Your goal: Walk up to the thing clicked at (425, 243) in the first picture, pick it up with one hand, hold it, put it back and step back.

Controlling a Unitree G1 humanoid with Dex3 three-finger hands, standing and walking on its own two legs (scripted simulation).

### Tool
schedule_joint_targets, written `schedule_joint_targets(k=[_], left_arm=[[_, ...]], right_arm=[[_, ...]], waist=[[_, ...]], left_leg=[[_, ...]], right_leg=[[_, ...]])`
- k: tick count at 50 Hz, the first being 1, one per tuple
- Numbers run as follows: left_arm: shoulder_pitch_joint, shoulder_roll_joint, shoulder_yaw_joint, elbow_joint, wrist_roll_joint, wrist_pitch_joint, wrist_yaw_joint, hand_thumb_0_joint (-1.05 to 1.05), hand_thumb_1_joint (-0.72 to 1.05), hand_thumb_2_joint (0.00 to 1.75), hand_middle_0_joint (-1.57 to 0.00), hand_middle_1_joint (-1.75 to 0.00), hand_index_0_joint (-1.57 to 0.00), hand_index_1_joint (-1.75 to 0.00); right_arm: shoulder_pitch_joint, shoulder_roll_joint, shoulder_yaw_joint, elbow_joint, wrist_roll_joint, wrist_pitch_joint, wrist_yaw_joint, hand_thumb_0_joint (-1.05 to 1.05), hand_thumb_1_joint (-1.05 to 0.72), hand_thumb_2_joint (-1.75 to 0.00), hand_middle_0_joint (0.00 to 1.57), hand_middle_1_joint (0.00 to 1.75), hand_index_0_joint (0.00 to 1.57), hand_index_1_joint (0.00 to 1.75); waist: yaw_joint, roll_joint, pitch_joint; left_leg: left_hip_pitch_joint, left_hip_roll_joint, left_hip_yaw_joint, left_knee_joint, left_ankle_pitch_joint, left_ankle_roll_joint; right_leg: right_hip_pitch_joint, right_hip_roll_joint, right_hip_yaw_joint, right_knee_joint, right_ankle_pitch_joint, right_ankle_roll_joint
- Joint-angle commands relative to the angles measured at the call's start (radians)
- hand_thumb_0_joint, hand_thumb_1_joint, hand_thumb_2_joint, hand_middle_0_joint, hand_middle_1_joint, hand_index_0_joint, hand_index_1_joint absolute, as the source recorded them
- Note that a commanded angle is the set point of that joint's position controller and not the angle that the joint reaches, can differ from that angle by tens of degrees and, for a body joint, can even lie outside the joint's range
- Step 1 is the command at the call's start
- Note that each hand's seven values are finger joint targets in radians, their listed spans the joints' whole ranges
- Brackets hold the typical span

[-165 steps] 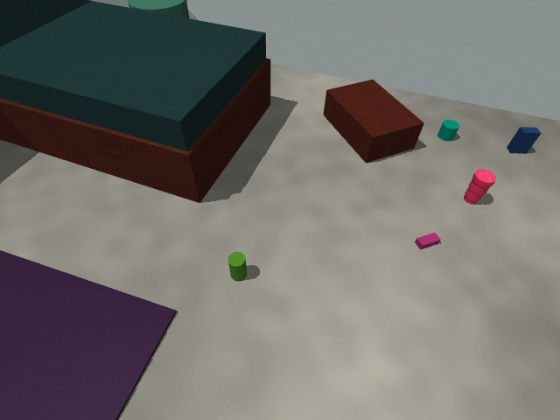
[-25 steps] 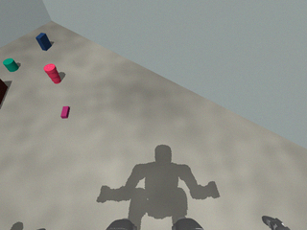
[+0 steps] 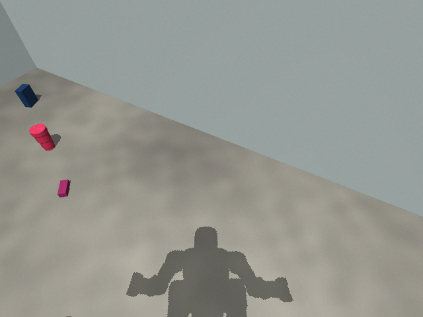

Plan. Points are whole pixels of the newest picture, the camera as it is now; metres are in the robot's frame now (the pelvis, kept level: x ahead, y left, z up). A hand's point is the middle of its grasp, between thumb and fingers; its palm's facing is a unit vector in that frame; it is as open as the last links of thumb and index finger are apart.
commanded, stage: walk up
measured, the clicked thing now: (64, 188) +0.88 +0.81 -0.74
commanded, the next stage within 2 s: stand in 0.62 s
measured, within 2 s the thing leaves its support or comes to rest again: neither
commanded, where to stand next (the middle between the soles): +0.09 +0.03 m, yaw +0 degrees
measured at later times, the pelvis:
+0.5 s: pelvis +0.02 +0.01 +0.02, yaw -3 degrees
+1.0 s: pelvis +0.02 +0.01 +0.03, yaw +0 degrees
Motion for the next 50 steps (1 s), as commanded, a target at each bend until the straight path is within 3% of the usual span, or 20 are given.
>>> schedule_joint_targets(k=[1,3,5,7,8,10,13,15,21,29,30,31,33,37,43,47,50], left_arm=[[-0.049,0.264,0.066,-0.03,-0.003,-0.031,0.01,0.0,0.9,0.9,-0.2,-0.3,-0.2,-0.3],[-0.104,0.258,0.058,-0.028,-0.006,-0.029,0.01,0.0,0.9,0.9,-0.2,-0.3,-0.2,-0.3],[-0.098,0.215,0.047,-0.005,-0.011,-0.024,0.008,0.0,0.9,0.9,-0.2,-0.3,-0.2,-0.3],[-0.088,0.206,0.043,0.021,-0.013,-0.021,0.006,0.0,0.9,0.9,-0.2,-0.3,-0.2,-0.3],[-0.084,0.206,0.044,0.032,-0.014,-0.021,0.007,0.0,0.9,0.9,-0.2,-0.3,-0.2,-0.3],[-0.084,0.208,0.041,0.052,-0.016,-0.021,0.008,0.0,0.9,0.9,-0.2,-0.3,-0.2,-0.3],[-0.107,0.211,0.038,0.071,-0.017,-0.02,0.01,0.0,0.9,0.9,-0.2,-0.3,-0.2,-0.3],[-0.128,0.203,0.034,0.075,-0.017,-0.019,0.012,0.0,0.9,0.9,-0.2,-0.3,-0.2,-0.3],[-0.146,0.198,0.029,0.106,-0.017,-0.013,0.014,0.0,0.9,0.9,-0.2,-0.3,-0.2,-0.3],[-0.168,0.189,0.028,0.121,-0.013,-0.008,0.014,0.0,0.9,0.9,-0.2,-0.3,-0.2,-0.3],[-0.159,0.19,0.026,0.119,-0.011,-0.009,0.014,0.0,0.9,0.9,-0.2,-0.3,-0.2,-0.3],[-0.17,0.2,0.028,0.132,-0.006,-0.007,0.011,0.0,0.9,0.9,-0.2,-0.3,-0.2,-0.3],[-0.155,0.19,0.028,0.135,-0.006,-0.005,0.009,0.0,0.9,0.9,-0.2,-0.3,-0.2,-0.3],[-0.165,0.196,0.031,0.138,-0.008,-0.006,0.01,0.0,0.9,0.9,-0.2,-0.3,-0.2,-0.3],[-0.172,0.19,0.031,0.138,-0.006,0.001,0.008,0.0,0.9,0.9,-0.2,-0.3,-0.2,-0.3],[-0.156,0.192,0.031,0.142,-0.004,0.0,0.005,0.0,0.9,0.9,-0.2,-0.3,-0.2,-0.3],[-0.158,0.198,0.03,0.136,-0.005,-0.004,0.005,0.0,0.9,0.9,-0.2,-0.3,-0.2,-0.3]], right_arm=[[-0.07,-0.185,-0.041,-0.039,-0.001,-0.02,-0.008,0.0,-0.9,-0.9,0.2,0.3,0.2,0.3],[-0.038,-0.182,-0.038,-0.007,0.0,-0.025,-0.008,0.0,-0.9,-0.9,0.2,0.3,0.2,0.3],[-0.069,-0.201,-0.039,0.006,0.002,-0.034,-0.008,0.0,-0.9,-0.9,0.2,0.3,0.2,0.3],[-0.093,-0.198,-0.033,0.014,0.001,-0.035,-0.009,0.0,-0.9,-0.9,0.2,0.3,0.2,0.3],[-0.103,-0.202,-0.032,0.02,0.003,-0.036,-0.01,0.0,-0.9,-0.9,0.2,0.3,0.2,0.3],[-0.125,-0.196,-0.031,0.03,0.005,-0.037,-0.013,0.0,-0.9,-0.9,0.2,0.3,0.2,0.3],[-0.124,-0.185,-0.028,0.053,0.011,-0.033,-0.015,0.0,-0.9,-0.9,0.2,0.3,0.2,0.3],[-0.116,-0.184,-0.033,0.07,0.01,-0.031,-0.015,0.0,-0.9,-0.9,0.2,0.3,0.2,0.3],[-0.153,-0.177,-0.036,0.094,0.012,-0.024,-0.017,0.0,-0.9,-0.9,0.2,0.3,0.2,0.3],[-0.182,-0.173,-0.041,0.114,0.009,-0.02,-0.015,0.0,-0.9,-0.9,0.2,0.3,0.2,0.3],[-0.193,-0.175,-0.042,0.108,0.008,-0.02,-0.013,0.0,-0.9,-0.9,0.2,0.3,0.2,0.3],[-0.188,-0.16,-0.034,0.112,0.006,-0.022,-0.018,0.0,-0.9,-0.9,0.2,0.3,0.2,0.3],[-0.21,-0.174,-0.038,0.112,0.005,-0.025,-0.021,0.0,-0.9,-0.9,0.2,0.3,0.2,0.3],[-0.187,-0.17,-0.034,0.125,0.007,-0.029,-0.023,0.0,-0.9,-0.9,0.2,0.3,0.2,0.3],[-0.187,-0.165,-0.032,0.131,0.002,-0.025,-0.023,0.0,-0.9,-0.9,0.2,0.3,0.2,0.3],[-0.18,-0.162,-0.032,0.134,0.002,-0.025,-0.02,0.0,-0.9,-0.9,0.2,0.3,0.2,0.3],[-0.169,-0.16,-0.033,0.135,0.002,-0.026,-0.019,0.0,-0.9,-0.9,0.2,0.3,0.2,0.3]], waist=[[0.003,-0.044,0.009],[-0.021,-0.049,-0.02],[0.001,-0.014,-0.039],[0.017,-0.017,-0.044],[0.021,-0.012,-0.067],[0.024,-0.022,-0.073],[0.011,-0.029,-0.074],[0.001,-0.03,-0.113],[0.003,-0.033,-0.101],[0.002,-0.021,-0.095],[0.005,-0.014,-0.099],[-0.002,-0.036,-0.113],[0.01,-0.031,-0.116],[-0.002,-0.021,-0.147],[0.001,-0.018,-0.085],[0.001,-0.028,-0.079],[-0.004,-0.042,-0.089]], left_leg=[[-0.035,0.012,-0.062,-0.136,-0.11,0.059],[0.051,0.022,-0.074,-0.193,-0.056,0.064],[0.061,0.067,-0.129,-0.284,-0.067,0.088],[0.031,0.09,-0.146,-0.331,-0.072,0.091],[0.038,0.1,-0.136,-0.334,-0.018,0.093],[0.065,0.082,-0.098,-0.315,0.059,0.085],[0.114,0.065,-0.065,-0.299,0.105,0.071],[0.157,0.075,-0.06,-0.31,0.164,0.069],[0.188,0.075,-0.045,-0.328,0.193,0.063],[0.213,0.082,-0.033,-0.381,0.155,0.056],[0.22,0.084,-0.028,-0.376,0.163,0.06],[0.192,0.082,-0.071,-0.399,0.204,0.051],[0.22,0.081,-0.063,-0.394,0.227,0.05],[0.251,0.079,-0.06,-0.386,0.315,0.04],[0.181,0.074,-0.076,-0.436,0.134,0.038],[0.184,0.071,-0.082,-0.44,0.1,0.037],[0.206,0.069,-0.077,-0.42,0.14,0.039]], right_leg=[[-0.037,-0.16,0.299,-0.298,-0.161,-0.107],[-0.067,-0.155,0.261,-0.298,-0.098,-0.093],[-0.024,-0.088,0.151,-0.241,0.013,-0.059],[0.043,-0.067,0.116,-0.217,0.068,-0.045],[0.087,-0.071,0.102,-0.211,0.122,-0.043],[0.094,-0.086,0.116,-0.228,0.206,-0.041],[0.08,-0.109,0.144,-0.263,0.254,-0.042],[0.095,-0.114,0.135,-0.257,0.306,-0.04],[0.099,-0.116,0.131,-0.281,0.331,-0.034],[0.11,-0.115,0.125,-0.318,0.311,-0.026],[0.112,-0.116,0.119,-0.32,0.328,-0.022],[0.149,-0.128,0.106,-0.335,0.349,-0.014],[0.148,-0.132,0.106,-0.347,0.369,-0.008],[0.183,-0.142,0.089,-0.355,0.435,-0.008],[0.16,-0.135,0.089,-0.399,0.263,-0.006],[0.136,-0.134,0.086,-0.411,0.206,-0.009],[0.13,-0.142,0.092,-0.418,0.23,-0.01]])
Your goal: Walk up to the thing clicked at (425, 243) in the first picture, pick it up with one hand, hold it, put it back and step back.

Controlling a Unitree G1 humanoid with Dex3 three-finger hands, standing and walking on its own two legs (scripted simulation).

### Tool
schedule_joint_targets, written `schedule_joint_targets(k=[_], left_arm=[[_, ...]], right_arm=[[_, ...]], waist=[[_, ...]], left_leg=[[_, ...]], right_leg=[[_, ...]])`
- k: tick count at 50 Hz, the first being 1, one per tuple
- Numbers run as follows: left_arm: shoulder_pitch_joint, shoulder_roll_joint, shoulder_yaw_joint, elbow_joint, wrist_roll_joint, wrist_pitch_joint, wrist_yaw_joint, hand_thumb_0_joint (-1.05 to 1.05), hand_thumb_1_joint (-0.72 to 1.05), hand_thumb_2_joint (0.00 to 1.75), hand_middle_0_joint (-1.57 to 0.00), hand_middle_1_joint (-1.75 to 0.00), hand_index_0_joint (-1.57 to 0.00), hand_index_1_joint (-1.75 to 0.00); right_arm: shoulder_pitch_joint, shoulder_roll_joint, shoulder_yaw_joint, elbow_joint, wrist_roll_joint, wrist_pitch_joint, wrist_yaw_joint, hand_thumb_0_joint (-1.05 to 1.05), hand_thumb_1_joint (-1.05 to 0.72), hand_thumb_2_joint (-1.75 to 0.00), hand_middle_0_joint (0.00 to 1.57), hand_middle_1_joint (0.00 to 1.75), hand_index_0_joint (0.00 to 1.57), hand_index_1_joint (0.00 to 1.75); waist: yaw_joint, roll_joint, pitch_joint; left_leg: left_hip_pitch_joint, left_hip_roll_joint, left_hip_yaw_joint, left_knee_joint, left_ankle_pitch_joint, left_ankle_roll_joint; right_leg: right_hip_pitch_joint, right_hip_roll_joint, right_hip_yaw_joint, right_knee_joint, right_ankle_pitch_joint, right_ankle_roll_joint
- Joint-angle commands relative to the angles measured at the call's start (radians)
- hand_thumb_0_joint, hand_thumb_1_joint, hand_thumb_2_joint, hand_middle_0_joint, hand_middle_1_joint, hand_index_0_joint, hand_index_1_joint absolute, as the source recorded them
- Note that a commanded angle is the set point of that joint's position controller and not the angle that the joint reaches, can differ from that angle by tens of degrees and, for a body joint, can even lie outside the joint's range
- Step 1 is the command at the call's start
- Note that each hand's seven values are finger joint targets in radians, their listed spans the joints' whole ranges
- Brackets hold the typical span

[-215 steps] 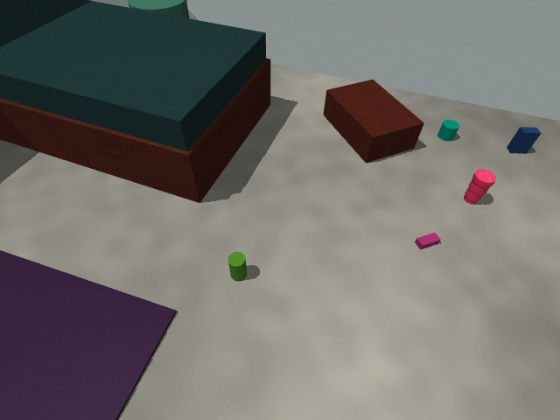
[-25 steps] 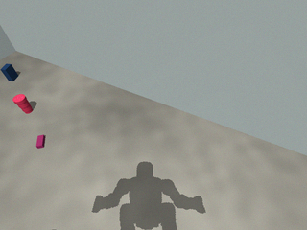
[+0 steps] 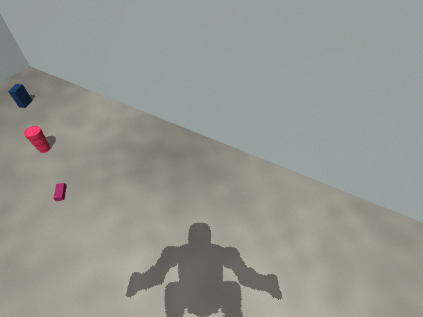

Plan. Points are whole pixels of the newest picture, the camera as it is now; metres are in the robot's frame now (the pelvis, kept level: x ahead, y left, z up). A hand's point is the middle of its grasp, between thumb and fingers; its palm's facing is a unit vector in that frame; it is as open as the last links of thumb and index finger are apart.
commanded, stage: stand
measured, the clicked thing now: (60, 191) +0.85 +0.81 -0.77
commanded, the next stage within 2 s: none
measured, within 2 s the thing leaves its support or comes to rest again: neither
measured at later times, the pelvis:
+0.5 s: pelvis +0.01 +0.01 +0.00, yaw +1 degrees
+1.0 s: pelvis +0.01 +0.01 +0.00, yaw +2 degrees
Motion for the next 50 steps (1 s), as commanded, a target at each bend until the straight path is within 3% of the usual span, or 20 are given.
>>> schedule_joint_targets(k=[1,2,11,19,23,27,31,37,44,50], left_arm=[[-0.047,0.215,0.039,-0.065,0.0,-0.024,0.012,0.0,0.9,0.9,-0.2,-0.3,-0.2,-0.3],[-0.043,0.213,0.039,-0.066,-0.001,-0.024,0.012,0.0,0.9,0.9,-0.2,-0.3,-0.2,-0.3],[-0.018,0.208,0.035,-0.064,-0.006,-0.02,0.015,0.0,0.9,0.9,-0.2,-0.3,-0.2,-0.3],[-0.016,0.211,0.035,-0.066,-0.003,-0.015,0.015,0.0,0.9,0.9,-0.2,-0.3,-0.2,-0.3],[-0.016,0.216,0.037,-0.07,-0.002,-0.018,0.014,0.0,0.9,0.9,-0.2,-0.3,-0.2,-0.3],[-0.017,0.213,0.036,-0.075,-0.003,-0.021,0.015,0.0,0.9,0.9,-0.2,-0.3,-0.2,-0.3],[-0.022,0.216,0.035,-0.078,-0.004,-0.017,0.016,0.0,0.9,0.9,-0.2,-0.3,-0.2,-0.3],[-0.016,0.218,0.037,-0.079,-0.003,-0.016,0.016,0.0,0.9,0.9,-0.2,-0.3,-0.2,-0.3],[-0.006,0.216,0.035,-0.076,-0.003,-0.012,0.014,0.0,0.9,0.9,-0.2,-0.3,-0.2,-0.3],[0.006,0.212,0.034,-0.079,-0.003,-0.014,0.014,0.0,0.9,0.9,-0.2,-0.3,-0.2,-0.3]], right_arm=[[-0.039,-0.214,-0.04,-0.059,-0.003,-0.022,-0.012,0.0,-0.9,-0.9,0.2,0.3,0.2,0.3],[-0.038,-0.215,-0.039,-0.061,-0.003,-0.023,-0.013,0.0,-0.9,-0.9,0.2,0.3,0.2,0.3],[-0.028,-0.21,-0.034,-0.061,0.0,-0.022,-0.018,0.0,-0.9,-0.9,0.2,0.3,0.2,0.3],[-0.038,-0.212,-0.035,-0.066,-0.001,-0.017,-0.018,0.0,-0.9,-0.9,0.2,0.3,0.2,0.3],[-0.029,-0.21,-0.034,-0.068,-0.002,-0.02,-0.015,0.0,-0.9,-0.9,0.2,0.3,0.2,0.3],[-0.029,-0.211,-0.034,-0.071,0.0,-0.024,-0.017,0.0,-0.9,-0.9,0.2,0.3,0.2,0.3],[-0.03,-0.209,-0.033,-0.074,-0.001,-0.021,-0.018,0.0,-0.9,-0.9,0.2,0.3,0.2,0.3],[-0.024,-0.209,-0.033,-0.074,0.0,-0.023,-0.019,0.0,-0.9,-0.9,0.2,0.3,0.2,0.3],[-0.027,-0.214,-0.033,-0.072,0.0,-0.021,-0.017,0.0,-0.9,-0.9,0.2,0.3,0.2,0.3],[-0.023,-0.214,-0.034,-0.074,0.003,-0.024,-0.019,0.0,-0.9,-0.9,0.2,0.3,0.2,0.3]], waist=[[-0.003,-0.01,-0.094],[-0.001,-0.001,-0.105],[0.002,0.005,-0.104],[0.007,0.006,-0.062],[0.006,0.005,-0.072],[0.008,-0.006,-0.095],[0.006,-0.007,-0.079],[0.008,-0.002,-0.098],[0.012,0.008,-0.065],[0.014,0.005,-0.094]], left_leg=[[0.039,0.104,-0.092,-0.052,0.016,0.042],[0.034,0.107,-0.094,-0.054,0.057,0.044],[0.053,0.105,-0.087,-0.036,0.167,0.042],[0.022,0.098,-0.095,-0.061,0.043,0.042],[0.024,0.097,-0.099,-0.062,0.071,0.042],[0.05,0.102,-0.096,-0.045,0.161,0.043],[0.035,0.099,-0.101,-0.058,0.11,0.041],[0.05,0.099,-0.099,-0.053,0.156,0.04],[0.02,0.093,-0.108,-0.073,0.074,0.04],[0.062,0.095,-0.101,-0.046,0.165,0.042]], right_leg=[[-0.008,-0.116,0.068,-0.058,0.131,-0.039],[0.012,-0.116,0.06,-0.046,0.175,-0.036],[0.032,-0.119,0.043,-0.034,0.253,-0.034],[0.003,-0.114,0.04,-0.057,0.125,-0.034],[0.019,-0.117,0.038,-0.054,0.144,-0.035],[0.038,-0.125,0.036,-0.046,0.219,-0.034],[0.026,-0.119,0.027,-0.051,0.158,-0.033],[0.044,-0.122,0.027,-0.034,0.197,-0.037],[0.027,-0.117,0.024,-0.051,0.122,-0.036],[0.032,-0.124,0.024,-0.044,0.197,-0.037]])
